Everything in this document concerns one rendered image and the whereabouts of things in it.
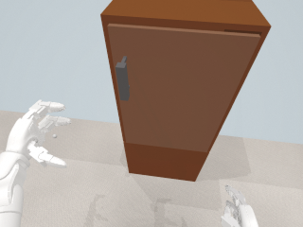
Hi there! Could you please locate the robot right hand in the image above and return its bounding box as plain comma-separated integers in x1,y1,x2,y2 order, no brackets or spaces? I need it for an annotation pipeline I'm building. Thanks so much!
221,184,258,227

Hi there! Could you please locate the robot left hand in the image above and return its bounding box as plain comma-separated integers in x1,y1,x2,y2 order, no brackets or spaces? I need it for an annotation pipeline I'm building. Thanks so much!
6,100,72,168

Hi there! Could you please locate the cupboard door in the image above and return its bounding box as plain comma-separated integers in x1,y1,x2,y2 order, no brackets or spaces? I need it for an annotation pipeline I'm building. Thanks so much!
107,23,261,152

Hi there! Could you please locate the handle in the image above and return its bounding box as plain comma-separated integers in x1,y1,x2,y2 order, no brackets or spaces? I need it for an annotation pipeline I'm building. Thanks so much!
116,56,130,101

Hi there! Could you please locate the robot left forearm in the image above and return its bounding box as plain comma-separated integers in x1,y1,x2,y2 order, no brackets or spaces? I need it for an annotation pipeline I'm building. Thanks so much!
0,151,30,227

